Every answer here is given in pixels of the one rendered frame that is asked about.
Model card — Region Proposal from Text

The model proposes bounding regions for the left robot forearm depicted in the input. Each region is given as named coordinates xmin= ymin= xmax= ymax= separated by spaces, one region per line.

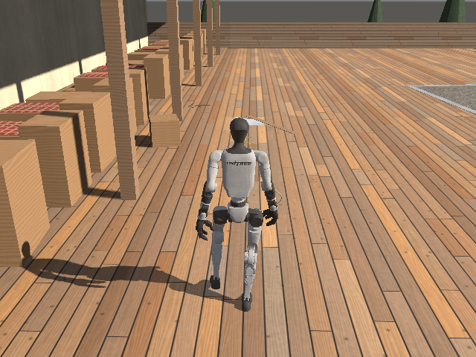
xmin=197 ymin=181 xmax=213 ymax=220

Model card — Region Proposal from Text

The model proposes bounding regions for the right robot forearm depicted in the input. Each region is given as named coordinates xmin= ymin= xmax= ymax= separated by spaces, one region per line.
xmin=264 ymin=180 xmax=277 ymax=211

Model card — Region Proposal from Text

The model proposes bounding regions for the robot right hand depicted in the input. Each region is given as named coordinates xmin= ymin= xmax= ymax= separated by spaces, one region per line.
xmin=263 ymin=209 xmax=278 ymax=226

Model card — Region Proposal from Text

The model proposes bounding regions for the robot left hand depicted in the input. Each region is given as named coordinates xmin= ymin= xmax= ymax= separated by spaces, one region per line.
xmin=196 ymin=219 xmax=213 ymax=240

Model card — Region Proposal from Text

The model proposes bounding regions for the robot left upper arm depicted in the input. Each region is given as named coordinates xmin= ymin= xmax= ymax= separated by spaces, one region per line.
xmin=205 ymin=149 xmax=223 ymax=193

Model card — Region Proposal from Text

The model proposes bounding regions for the right robot foot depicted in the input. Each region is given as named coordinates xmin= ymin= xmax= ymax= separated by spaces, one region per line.
xmin=242 ymin=293 xmax=252 ymax=312

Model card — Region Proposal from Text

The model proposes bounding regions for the right robot shin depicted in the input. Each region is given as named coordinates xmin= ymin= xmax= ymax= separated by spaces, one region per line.
xmin=244 ymin=253 xmax=257 ymax=301

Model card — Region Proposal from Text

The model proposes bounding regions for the robot right upper arm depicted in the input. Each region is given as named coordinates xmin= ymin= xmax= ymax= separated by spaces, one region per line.
xmin=254 ymin=150 xmax=272 ymax=191

